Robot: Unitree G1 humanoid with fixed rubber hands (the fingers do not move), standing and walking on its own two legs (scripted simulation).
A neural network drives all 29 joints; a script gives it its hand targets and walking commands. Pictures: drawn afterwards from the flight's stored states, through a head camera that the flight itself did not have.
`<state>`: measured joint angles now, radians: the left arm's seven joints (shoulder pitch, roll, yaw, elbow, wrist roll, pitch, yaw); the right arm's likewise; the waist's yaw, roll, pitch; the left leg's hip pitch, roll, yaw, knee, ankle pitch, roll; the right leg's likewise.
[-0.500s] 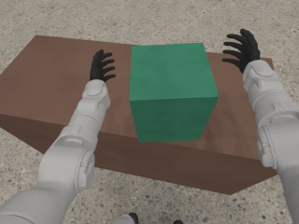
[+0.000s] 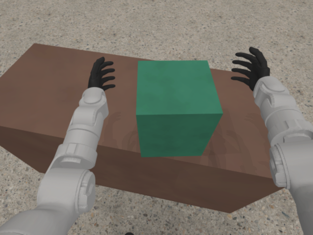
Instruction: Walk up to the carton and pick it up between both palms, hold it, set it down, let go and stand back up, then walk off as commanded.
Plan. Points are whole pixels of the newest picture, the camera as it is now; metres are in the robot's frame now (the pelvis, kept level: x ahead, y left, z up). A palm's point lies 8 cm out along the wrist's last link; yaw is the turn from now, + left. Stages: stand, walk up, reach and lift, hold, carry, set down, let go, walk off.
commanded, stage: set down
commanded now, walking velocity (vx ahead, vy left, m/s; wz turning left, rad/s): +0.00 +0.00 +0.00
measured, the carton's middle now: (172, 111) +0.47 +0.02 -0.02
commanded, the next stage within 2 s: none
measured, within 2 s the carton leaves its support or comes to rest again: neither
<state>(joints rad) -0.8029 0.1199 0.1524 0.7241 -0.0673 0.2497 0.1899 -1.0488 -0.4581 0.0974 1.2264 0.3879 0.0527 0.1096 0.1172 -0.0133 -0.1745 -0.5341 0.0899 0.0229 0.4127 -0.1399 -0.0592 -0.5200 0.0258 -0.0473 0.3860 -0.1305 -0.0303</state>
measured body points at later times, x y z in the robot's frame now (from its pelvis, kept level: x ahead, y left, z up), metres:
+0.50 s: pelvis +0.00 +0.00 +0.00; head +0.05 +0.00 +0.45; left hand +0.37 +0.21 +0.06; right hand +0.43 -0.20 +0.08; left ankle +0.02 +0.16 -0.74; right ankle +0.02 -0.10 -0.74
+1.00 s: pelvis +0.01 +0.00 +0.01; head +0.04 +0.01 +0.45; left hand +0.31 +0.20 +0.01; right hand +0.36 -0.22 +0.02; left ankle +0.02 +0.16 -0.74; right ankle +0.02 -0.10 -0.74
